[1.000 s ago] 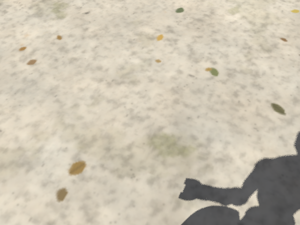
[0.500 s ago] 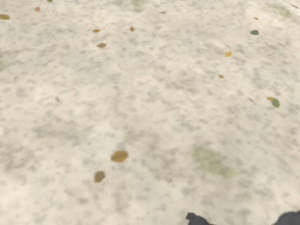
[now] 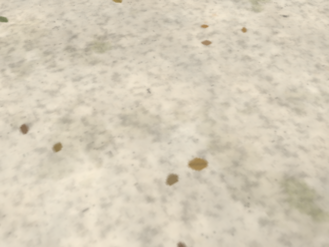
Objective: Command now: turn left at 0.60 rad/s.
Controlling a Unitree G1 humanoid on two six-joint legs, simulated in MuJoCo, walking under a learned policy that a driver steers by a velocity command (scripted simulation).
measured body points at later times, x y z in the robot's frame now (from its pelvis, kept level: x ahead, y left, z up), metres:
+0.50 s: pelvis +0.01 +0.04 +0.00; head +0.03 +0.06 +0.45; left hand +0.09 +0.36 -0.10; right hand +0.24 -0.19 -0.08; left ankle +0.00 +0.14 -0.74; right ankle +0.06 -0.10 -0.72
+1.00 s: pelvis +0.16 +0.12 -0.02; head +0.19 +0.15 +0.43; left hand -0.03 +0.36 -0.14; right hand +0.48 +0.08 -0.09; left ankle +0.21 +0.31 -0.72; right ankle +0.07 -0.09 -0.74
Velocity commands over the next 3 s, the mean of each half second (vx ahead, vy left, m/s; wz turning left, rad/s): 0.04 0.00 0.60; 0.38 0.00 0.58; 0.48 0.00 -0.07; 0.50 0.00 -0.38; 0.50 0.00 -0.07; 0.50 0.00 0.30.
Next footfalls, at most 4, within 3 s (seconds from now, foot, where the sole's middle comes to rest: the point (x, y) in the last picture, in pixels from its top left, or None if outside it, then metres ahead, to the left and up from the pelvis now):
0.08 left None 0.04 0.14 -0.78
0.58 right None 0.10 -0.07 -0.78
1.04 left None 0.24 0.33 -0.78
1.58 right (97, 200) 0.63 0.33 -0.78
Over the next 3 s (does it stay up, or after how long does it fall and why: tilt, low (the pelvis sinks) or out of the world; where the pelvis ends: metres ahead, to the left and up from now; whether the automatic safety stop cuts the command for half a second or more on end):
stays up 1.18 0.59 0.00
